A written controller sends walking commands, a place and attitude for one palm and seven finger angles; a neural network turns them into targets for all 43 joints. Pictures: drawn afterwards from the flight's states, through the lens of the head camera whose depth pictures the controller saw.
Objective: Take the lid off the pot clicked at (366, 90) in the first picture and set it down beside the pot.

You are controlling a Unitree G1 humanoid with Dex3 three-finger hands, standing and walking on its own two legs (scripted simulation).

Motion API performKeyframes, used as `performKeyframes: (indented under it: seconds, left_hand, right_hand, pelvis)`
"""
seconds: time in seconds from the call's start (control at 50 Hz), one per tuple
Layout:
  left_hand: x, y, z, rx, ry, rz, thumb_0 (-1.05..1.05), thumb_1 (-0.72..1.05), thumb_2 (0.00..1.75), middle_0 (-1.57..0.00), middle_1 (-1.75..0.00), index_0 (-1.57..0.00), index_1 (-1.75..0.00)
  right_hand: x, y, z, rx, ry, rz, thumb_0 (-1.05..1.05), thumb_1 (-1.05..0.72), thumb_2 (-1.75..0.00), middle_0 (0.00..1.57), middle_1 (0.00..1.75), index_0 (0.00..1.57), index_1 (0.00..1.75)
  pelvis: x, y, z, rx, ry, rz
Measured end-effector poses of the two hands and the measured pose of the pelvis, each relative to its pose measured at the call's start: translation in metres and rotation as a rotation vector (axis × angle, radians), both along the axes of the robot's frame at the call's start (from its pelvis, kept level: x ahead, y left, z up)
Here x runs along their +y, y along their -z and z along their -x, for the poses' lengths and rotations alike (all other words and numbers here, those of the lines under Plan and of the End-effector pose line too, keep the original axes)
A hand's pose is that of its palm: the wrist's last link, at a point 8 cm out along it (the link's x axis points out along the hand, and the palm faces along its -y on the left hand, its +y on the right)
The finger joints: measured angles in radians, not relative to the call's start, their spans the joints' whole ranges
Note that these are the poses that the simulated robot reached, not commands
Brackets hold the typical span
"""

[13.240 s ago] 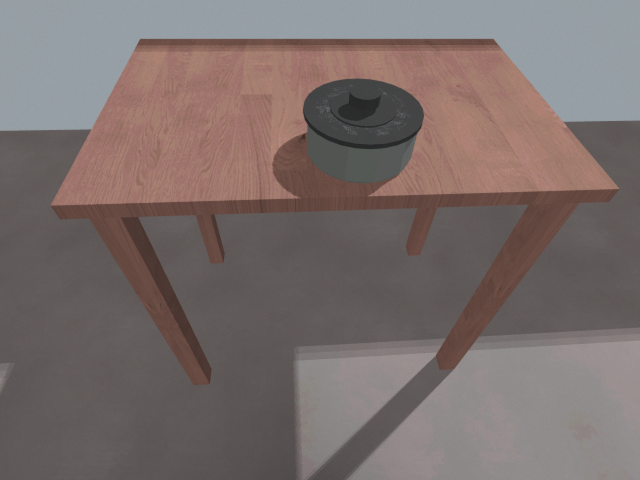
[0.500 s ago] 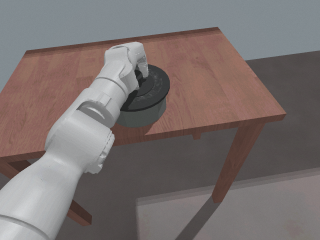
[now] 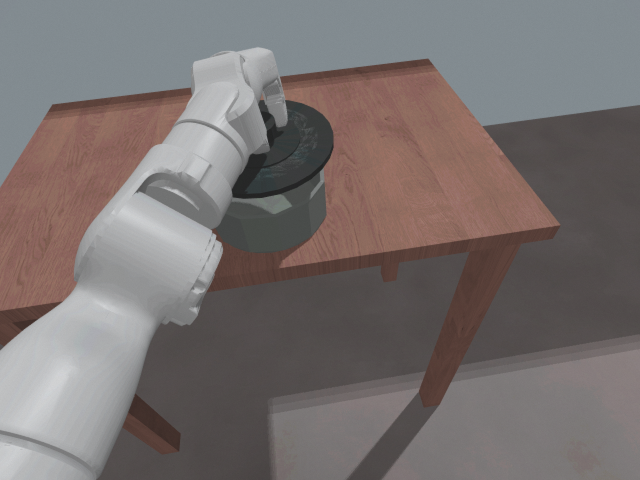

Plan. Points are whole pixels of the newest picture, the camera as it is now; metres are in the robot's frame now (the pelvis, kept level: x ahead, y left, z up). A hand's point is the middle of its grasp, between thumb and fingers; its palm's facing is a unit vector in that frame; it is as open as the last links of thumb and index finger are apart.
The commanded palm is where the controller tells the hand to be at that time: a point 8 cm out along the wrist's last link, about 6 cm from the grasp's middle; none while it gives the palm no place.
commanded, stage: lift the lid straight up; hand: left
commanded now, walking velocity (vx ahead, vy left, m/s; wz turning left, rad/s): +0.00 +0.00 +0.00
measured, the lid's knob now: (257, 128) +0.50 +0.06 +0.20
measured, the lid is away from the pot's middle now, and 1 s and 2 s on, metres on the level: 0.01 0.00 0.07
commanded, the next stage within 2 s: move the lid sideways beside the pot in 1.22 s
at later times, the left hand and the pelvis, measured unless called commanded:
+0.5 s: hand (240, 90) +0.48 +0.06 +0.27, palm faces -0.26 -0.17 -0.95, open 7.7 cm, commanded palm +0.48 +0.07 +0.34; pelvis +0.00 +0.01 +0.00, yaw +0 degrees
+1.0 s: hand (234, 52) +0.48 +0.06 +0.31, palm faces -0.20 -0.18 -0.96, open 7.6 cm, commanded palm +0.48 +0.07 +0.38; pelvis +0.00 +0.02 +0.00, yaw +1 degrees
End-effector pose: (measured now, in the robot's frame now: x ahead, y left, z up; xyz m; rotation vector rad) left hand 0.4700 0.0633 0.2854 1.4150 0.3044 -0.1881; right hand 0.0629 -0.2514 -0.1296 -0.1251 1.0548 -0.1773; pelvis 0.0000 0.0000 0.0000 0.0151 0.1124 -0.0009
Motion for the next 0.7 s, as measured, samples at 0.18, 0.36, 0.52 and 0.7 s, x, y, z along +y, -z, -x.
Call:
performKeyframes:
  seconds: [0.18,0.36,0.52,0.7]
  left_hand:
    - [0.002,-0.012,0.001,-0.016,0.010,-0.009,0.02,0.19,0.78,-0.62,-0.95,-0.69,-0.97]
    - [0.002,-0.031,-0.002,-0.044,0.016,0.013,0.02,0.19,0.78,-0.63,-0.95,-0.69,-0.97]
    - [0.010,-0.041,-0.005,-0.044,-0.020,0.019,0.02,0.19,0.78,-0.62,-0.95,-0.69,-0.98]
    - [0.014,-0.060,-0.001,-0.087,-0.011,0.009,0.03,0.19,0.78,-0.62,-0.95,-0.69,-0.98]
  right_hand:
    - [0.001,0.000,0.006,0.007,-0.004,0.008,0.01,-0.91,-0.89,0.20,0.30,0.20,0.30]
    - [0.007,0.000,0.005,-0.003,-0.004,0.003,0.01,-0.91,-0.89,0.20,0.30,0.20,0.30]
    - [0.011,0.000,0.006,0.014,-0.002,0.001,0.01,-0.91,-0.89,0.20,0.30,0.20,0.30]
    - [0.014,-0.001,0.001,0.009,-0.022,-0.004,0.01,-0.91,-0.89,0.20,0.30,0.20,0.30]
  pelvis:
    - [0.002,0.000,0.001,0.003,-0.004,0.002]
    - [0.007,0.000,0.000,0.013,0.000,0.003]
    - [0.010,-0.001,-0.002,0.016,-0.003,0.005]
    - [0.014,0.000,-0.004,0.017,-0.010,0.007]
